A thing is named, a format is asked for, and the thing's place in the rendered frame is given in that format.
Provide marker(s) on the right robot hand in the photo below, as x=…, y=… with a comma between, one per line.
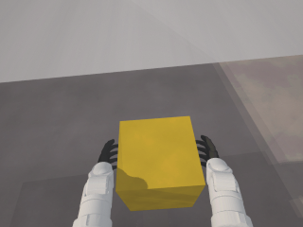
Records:
x=209, y=149

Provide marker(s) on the right robot forearm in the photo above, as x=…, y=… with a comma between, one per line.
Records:
x=225, y=196

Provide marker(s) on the left robot forearm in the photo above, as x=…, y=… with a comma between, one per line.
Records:
x=97, y=198

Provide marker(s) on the left robot hand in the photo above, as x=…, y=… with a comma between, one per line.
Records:
x=106, y=154

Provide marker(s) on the carton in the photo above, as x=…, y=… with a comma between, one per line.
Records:
x=158, y=164

